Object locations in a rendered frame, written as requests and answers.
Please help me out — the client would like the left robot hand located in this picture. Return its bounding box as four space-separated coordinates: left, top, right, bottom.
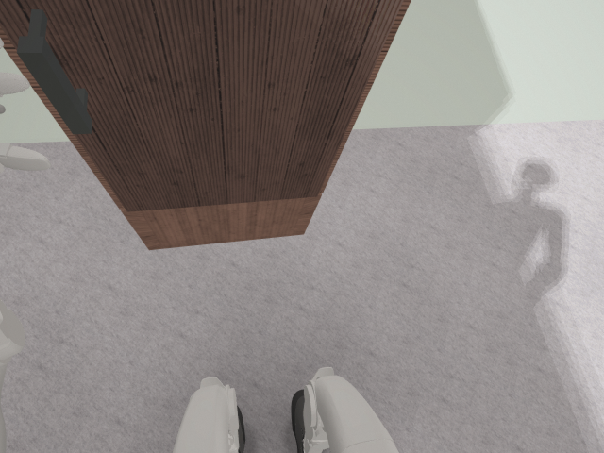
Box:
0 38 51 174

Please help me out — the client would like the left robot upper arm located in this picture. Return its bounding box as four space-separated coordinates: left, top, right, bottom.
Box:
0 298 25 453

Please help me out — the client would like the right robot thigh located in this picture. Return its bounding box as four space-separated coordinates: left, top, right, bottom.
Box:
304 376 399 453

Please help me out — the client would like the cupboard door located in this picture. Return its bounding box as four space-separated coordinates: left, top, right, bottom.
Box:
0 0 404 212

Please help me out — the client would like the left robot thigh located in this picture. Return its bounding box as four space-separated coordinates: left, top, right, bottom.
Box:
173 384 239 453

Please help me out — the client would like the robot thigh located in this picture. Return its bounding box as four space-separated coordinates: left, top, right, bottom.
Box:
173 384 239 453
304 376 399 453

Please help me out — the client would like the handle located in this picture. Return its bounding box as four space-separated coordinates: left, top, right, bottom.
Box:
17 9 92 134

